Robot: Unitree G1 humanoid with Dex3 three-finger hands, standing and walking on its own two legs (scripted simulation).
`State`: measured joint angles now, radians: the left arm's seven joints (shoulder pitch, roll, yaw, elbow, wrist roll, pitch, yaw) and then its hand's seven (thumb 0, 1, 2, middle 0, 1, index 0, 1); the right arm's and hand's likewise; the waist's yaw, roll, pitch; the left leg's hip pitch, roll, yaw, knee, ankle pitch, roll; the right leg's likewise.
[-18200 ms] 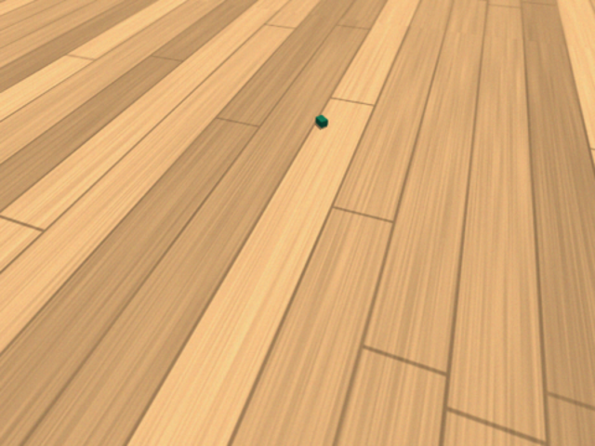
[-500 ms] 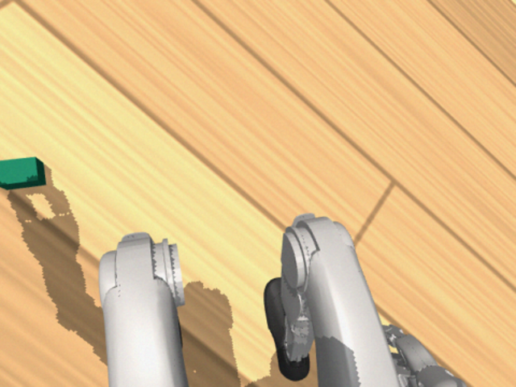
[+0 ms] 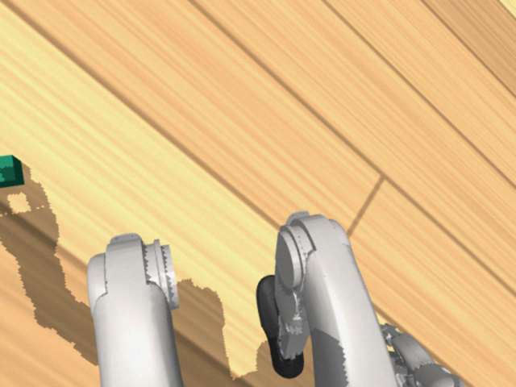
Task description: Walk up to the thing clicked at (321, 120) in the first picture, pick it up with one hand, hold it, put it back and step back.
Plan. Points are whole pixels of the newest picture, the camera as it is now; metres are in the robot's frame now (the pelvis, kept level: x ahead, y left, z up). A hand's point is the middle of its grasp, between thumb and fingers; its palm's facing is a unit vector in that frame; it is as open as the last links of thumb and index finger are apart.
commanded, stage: rise first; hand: left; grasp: from above
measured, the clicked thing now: out of the picture +0.44 +0.40 -0.29
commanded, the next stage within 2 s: none
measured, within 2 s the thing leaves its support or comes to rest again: neither
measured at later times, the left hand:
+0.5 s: hand out of the picture +0.39 +0.43 -0.17, palm faces -0.43 -0.15 -0.89, open 11.7 cm
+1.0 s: hand out of the picture +0.39 +0.43 -0.16, palm faces -0.43 -0.14 -0.89, open 11.6 cm
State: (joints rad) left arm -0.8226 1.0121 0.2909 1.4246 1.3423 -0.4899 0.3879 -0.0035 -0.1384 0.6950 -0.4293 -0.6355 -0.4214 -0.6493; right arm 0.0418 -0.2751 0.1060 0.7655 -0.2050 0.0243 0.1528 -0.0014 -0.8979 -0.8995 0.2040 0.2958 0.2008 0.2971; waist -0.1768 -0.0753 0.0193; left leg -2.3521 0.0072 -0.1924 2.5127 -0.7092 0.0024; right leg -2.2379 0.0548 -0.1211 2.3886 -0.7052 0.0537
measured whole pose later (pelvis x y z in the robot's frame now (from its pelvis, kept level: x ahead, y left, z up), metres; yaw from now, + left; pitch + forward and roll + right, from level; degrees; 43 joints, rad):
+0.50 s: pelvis +0.00 +0.00 +0.00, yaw -1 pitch +30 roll -13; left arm -0.85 1.06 0.29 1.44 1.34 -0.49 0.37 0.00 -0.13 0.69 -0.42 -0.67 -0.42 -0.68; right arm 0.04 -0.28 0.13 0.75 -0.21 0.02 0.16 0.00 -0.90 -0.90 0.20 0.30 0.20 0.30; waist -0.19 -0.08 0.04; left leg -2.36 0.00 -0.20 2.53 -0.71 0.01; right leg -2.23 0.06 -0.13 2.39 -0.71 0.06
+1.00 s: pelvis +0.00 +0.00 +0.00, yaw -1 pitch +29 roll -13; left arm -0.84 1.06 0.28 1.41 1.34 -0.49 0.34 0.00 -0.12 0.68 -0.44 -0.65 -0.44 -0.66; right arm 0.03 -0.27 0.14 0.75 -0.20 0.02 0.16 0.00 -0.90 -0.90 0.20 0.30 0.20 0.30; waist -0.18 -0.08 0.03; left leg -2.35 0.00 -0.20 2.53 -0.70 0.01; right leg -2.22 0.06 -0.13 2.39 -0.70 0.06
